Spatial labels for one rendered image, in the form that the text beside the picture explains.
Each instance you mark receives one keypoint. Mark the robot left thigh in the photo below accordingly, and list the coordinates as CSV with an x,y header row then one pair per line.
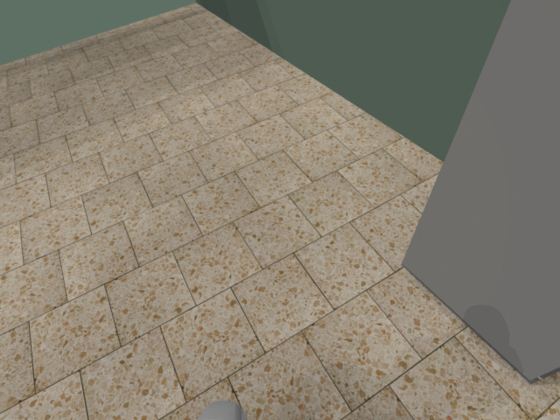
x,y
223,410

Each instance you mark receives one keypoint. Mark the fridge door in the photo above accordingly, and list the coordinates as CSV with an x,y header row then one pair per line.
x,y
488,241

